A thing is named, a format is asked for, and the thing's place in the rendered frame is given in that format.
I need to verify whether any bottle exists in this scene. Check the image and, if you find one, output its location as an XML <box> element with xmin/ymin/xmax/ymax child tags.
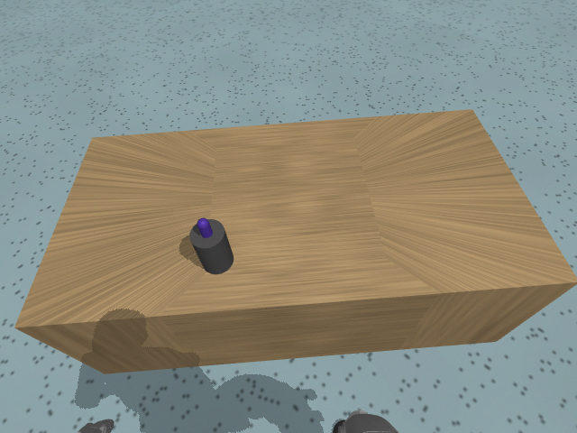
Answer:
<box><xmin>189</xmin><ymin>218</ymin><xmax>234</xmax><ymax>274</ymax></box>

